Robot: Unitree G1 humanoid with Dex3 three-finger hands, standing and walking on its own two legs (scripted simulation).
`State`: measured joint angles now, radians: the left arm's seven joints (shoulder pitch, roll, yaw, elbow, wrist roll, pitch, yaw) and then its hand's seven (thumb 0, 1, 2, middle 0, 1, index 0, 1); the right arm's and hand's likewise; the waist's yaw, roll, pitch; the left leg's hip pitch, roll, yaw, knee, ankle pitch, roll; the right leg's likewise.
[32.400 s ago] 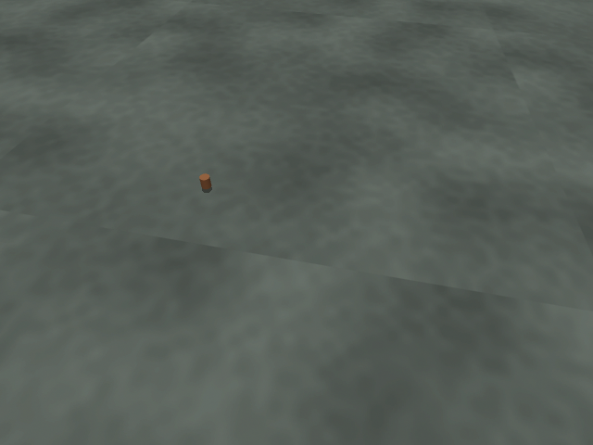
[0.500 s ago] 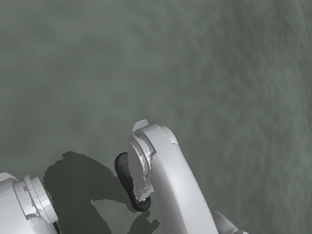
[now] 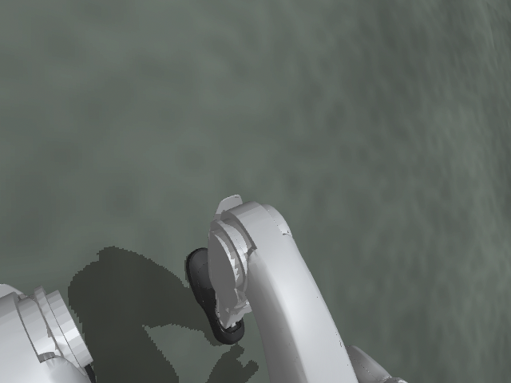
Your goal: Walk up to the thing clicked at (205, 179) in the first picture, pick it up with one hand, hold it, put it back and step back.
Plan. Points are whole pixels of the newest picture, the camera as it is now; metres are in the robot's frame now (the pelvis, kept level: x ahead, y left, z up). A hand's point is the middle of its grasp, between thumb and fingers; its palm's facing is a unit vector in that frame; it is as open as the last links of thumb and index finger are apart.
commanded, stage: close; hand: left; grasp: from above
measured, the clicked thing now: out of the picture +0.48 +0.36 -0.28
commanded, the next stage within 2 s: settle in 1.40 s
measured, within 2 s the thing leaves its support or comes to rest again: leaves its support in 1.70 s
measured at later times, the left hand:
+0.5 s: hand out of the picture +0.47 +0.34 -0.26, palm faces -0.43 -0.18 -0.88, open 10.6 cm
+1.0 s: hand out of the picture +0.46 +0.35 -0.26, palm faces -0.46 -0.18 -0.87, open 8.1 cm
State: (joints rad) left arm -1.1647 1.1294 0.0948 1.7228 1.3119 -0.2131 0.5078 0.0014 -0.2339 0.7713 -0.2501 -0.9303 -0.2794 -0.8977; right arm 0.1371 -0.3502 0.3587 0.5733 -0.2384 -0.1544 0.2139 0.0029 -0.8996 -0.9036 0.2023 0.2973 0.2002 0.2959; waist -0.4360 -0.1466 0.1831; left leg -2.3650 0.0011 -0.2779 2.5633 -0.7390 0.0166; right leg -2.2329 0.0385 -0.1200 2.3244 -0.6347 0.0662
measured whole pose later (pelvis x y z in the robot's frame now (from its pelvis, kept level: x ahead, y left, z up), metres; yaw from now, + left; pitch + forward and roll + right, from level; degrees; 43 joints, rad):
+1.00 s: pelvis +0.00 +0.00 +0.00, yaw +0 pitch +29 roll -18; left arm -1.16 1.16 0.09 1.72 1.30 -0.22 0.50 0.00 0.34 0.37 -0.64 -0.66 -0.71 -0.58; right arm 0.12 -0.36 0.38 0.57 -0.25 -0.15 0.20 0.00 -0.89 -0.90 0.20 0.30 0.20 0.30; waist -0.44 -0.15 0.21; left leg -2.37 0.01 -0.28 2.56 -0.73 0.02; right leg -2.23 0.03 -0.13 2.32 -0.62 0.07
